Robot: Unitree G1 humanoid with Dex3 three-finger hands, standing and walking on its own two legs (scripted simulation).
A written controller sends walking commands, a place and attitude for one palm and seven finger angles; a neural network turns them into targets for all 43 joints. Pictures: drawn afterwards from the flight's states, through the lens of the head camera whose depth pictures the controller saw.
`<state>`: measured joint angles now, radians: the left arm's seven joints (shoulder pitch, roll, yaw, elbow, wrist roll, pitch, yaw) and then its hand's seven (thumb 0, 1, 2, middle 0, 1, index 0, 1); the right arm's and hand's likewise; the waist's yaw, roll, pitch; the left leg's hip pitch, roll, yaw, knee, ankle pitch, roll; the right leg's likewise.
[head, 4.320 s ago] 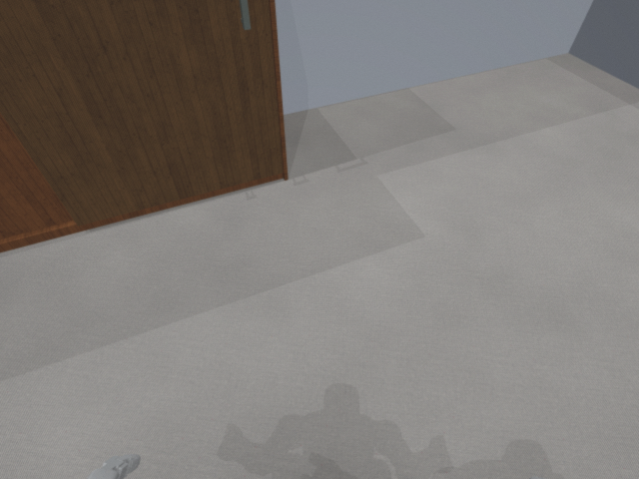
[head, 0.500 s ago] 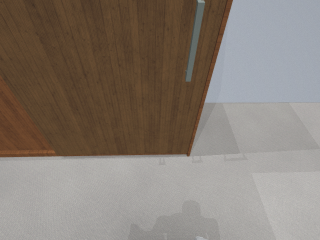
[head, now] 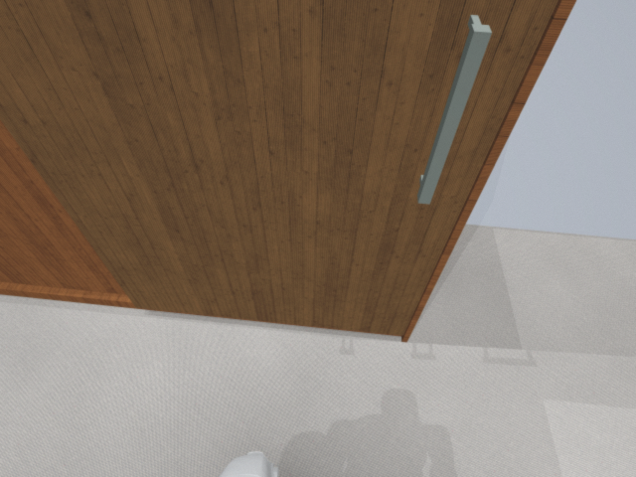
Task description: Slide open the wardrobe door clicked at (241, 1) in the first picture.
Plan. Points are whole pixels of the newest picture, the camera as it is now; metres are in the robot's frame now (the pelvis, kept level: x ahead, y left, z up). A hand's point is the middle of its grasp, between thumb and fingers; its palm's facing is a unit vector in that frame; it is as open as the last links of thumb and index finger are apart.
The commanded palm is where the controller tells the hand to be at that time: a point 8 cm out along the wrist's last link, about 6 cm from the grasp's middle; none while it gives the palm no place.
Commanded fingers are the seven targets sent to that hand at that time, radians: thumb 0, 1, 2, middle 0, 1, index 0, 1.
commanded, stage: take the last steps up to it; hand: right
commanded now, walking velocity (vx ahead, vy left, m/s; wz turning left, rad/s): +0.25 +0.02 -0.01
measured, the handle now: (445, 123) +0.62 -0.14 +0.11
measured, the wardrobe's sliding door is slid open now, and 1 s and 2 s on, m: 0.00 0.00 0.00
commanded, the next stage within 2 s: come to a stop and stand still in 0.24 s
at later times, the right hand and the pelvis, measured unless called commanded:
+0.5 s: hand out of the picture +0.11 -0.11 -0.18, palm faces +0.10 +0.98 -0.14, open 7.3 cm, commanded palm none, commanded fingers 0.00 -0.90 -0.90 0.20 0.30 0.20 0.30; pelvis +0.15 +0.04 -0.01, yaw -1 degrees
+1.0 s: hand out of the picture +0.12 -0.11 -0.16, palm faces +0.06 +0.96 -0.28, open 7.4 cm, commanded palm none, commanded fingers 0.00 -0.90 -0.90 0.20 0.30 0.20 0.30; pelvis +0.10 +0.09 +0.00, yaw +1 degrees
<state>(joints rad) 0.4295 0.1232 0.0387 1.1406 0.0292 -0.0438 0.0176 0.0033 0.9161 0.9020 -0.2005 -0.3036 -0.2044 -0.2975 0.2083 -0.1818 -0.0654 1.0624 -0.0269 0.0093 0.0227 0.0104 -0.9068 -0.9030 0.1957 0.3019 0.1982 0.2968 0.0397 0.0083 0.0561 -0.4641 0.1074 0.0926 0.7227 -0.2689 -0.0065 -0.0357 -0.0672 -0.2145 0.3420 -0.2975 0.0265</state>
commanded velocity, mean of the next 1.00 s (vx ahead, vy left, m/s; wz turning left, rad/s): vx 0.02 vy -0.03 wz -0.01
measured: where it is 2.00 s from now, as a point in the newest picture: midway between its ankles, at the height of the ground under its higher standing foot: outside the picture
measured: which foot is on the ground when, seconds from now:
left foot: up 0.00-0.04, down 0.06-0.56, up 0.58-0.86, down 0.88-1.00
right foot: down 0.00-0.08, up 0.10-0.48, down 0.50-0.90, up 0.92-1.00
